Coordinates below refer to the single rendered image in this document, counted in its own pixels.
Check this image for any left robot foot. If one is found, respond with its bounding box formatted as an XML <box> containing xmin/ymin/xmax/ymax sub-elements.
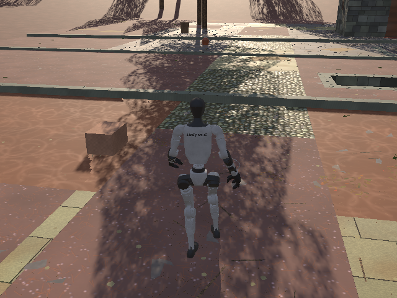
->
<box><xmin>187</xmin><ymin>242</ymin><xmax>199</xmax><ymax>258</ymax></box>

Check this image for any left robot upper arm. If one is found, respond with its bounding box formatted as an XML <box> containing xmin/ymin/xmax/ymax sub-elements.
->
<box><xmin>169</xmin><ymin>125</ymin><xmax>185</xmax><ymax>157</ymax></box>

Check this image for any robot right hand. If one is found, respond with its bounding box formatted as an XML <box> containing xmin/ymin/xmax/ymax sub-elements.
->
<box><xmin>227</xmin><ymin>173</ymin><xmax>241</xmax><ymax>189</ymax></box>

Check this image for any robot right forearm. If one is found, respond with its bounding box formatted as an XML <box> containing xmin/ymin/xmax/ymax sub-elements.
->
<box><xmin>223</xmin><ymin>150</ymin><xmax>238</xmax><ymax>176</ymax></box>

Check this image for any robot left hand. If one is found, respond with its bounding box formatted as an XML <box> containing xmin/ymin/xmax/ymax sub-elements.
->
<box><xmin>169</xmin><ymin>158</ymin><xmax>183</xmax><ymax>168</ymax></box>

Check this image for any robot left forearm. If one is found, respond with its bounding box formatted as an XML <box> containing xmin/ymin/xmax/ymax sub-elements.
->
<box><xmin>167</xmin><ymin>148</ymin><xmax>176</xmax><ymax>163</ymax></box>

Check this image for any humanoid robot head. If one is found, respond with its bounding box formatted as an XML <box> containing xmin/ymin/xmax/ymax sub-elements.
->
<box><xmin>187</xmin><ymin>97</ymin><xmax>208</xmax><ymax>127</ymax></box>

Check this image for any right robot upper arm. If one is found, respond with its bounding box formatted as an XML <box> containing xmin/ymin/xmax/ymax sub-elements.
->
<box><xmin>210</xmin><ymin>125</ymin><xmax>229</xmax><ymax>160</ymax></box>

